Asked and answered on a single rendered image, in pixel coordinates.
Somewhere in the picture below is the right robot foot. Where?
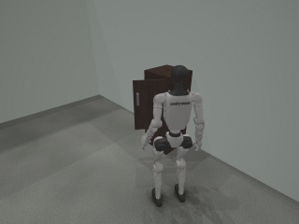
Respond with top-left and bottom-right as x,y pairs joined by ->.
175,184 -> 185,203

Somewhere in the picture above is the robot right forearm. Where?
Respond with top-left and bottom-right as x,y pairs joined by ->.
195,118 -> 205,141

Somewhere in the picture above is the right robot hand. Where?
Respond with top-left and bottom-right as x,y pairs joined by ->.
192,138 -> 202,152

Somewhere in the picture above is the robot left forearm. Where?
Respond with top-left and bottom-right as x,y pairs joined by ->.
144,119 -> 158,141

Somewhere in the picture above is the right robot upper arm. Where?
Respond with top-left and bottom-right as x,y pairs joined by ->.
191,91 -> 204,125

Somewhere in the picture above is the left robot upper arm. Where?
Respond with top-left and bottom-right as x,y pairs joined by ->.
153,92 -> 166,129

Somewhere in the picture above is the cupboard door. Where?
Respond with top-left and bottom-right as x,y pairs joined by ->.
133,78 -> 167,130

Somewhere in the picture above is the left robot hand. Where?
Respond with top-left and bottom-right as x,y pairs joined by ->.
140,135 -> 151,150

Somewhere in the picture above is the left robot shin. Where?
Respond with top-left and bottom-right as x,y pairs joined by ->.
152,163 -> 162,199

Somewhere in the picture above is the handle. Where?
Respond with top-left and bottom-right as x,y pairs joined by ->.
136,92 -> 139,106

